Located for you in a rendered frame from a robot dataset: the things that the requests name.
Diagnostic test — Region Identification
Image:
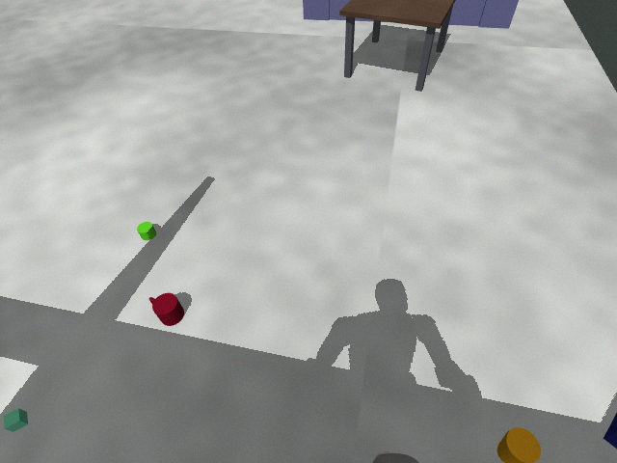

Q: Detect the sofa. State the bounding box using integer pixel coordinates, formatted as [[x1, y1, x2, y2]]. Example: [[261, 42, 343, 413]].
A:
[[303, 0, 519, 29]]

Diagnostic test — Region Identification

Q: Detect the coffee table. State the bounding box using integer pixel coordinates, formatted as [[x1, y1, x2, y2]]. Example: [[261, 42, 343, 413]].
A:
[[339, 0, 456, 92]]

